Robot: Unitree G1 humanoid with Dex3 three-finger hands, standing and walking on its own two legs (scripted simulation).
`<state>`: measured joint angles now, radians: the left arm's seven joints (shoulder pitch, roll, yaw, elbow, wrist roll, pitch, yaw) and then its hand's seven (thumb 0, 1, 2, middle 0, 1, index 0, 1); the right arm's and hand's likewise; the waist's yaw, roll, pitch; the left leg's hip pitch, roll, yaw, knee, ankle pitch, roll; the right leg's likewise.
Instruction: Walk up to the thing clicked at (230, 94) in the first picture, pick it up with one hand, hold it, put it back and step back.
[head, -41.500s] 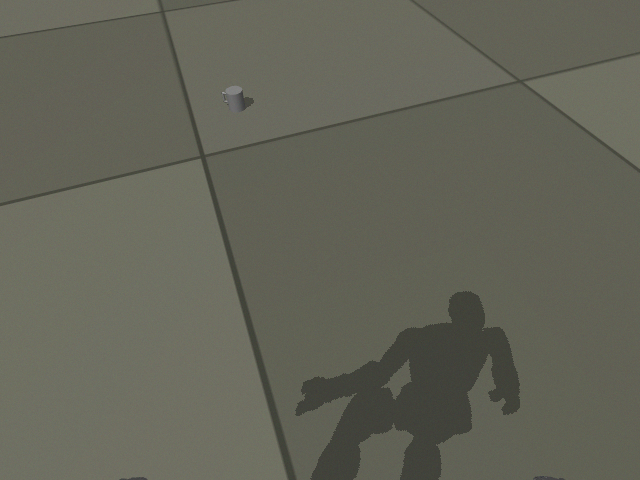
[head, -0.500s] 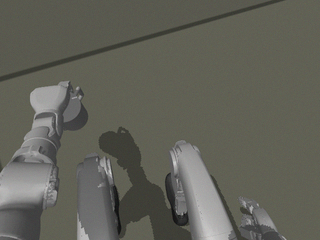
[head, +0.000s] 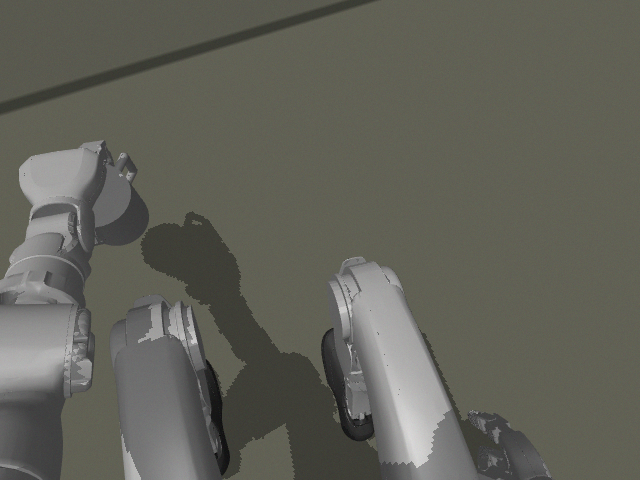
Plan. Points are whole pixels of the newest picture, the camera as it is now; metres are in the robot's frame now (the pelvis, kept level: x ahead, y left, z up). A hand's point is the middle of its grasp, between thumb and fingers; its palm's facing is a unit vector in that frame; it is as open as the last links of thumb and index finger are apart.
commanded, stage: crouch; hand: left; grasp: from above
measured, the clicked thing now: (112, 197) +0.48 +0.22 -0.23
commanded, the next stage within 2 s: lower in 0.22 s
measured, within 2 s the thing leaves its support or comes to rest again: rests again in 0.88 s
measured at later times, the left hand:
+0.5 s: hand (94, 203) +0.47 +0.24 -0.22, palm faces -0.48 -0.05 -0.87, open 11.5 cm
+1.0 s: hand (109, 206) +0.48 +0.23 -0.27, palm faces -0.47 -0.06 -0.88, open 11.5 cm
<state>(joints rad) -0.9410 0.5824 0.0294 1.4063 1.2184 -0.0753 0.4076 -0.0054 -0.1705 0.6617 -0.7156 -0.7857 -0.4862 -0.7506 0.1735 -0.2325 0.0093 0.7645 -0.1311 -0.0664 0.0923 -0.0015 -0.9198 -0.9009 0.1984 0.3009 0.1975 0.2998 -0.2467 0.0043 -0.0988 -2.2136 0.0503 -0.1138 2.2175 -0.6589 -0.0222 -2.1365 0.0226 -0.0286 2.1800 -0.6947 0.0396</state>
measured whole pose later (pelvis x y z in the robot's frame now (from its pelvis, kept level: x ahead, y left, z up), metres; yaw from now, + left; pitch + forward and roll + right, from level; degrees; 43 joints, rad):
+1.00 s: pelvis +0.00 +0.00 -0.07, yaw -4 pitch +33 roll -8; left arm -1.03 0.71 0.08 1.56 1.24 -0.11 0.49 -0.01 -0.19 0.68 -0.72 -0.80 -0.49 -0.76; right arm 0.14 -0.27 0.12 0.75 -0.19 -0.11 0.17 0.00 -0.91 -0.89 0.20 0.30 0.20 0.30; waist -0.30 -0.03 0.03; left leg -2.37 0.05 -0.19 2.46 -0.68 -0.03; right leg -2.28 0.05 -0.07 2.38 -0.70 0.05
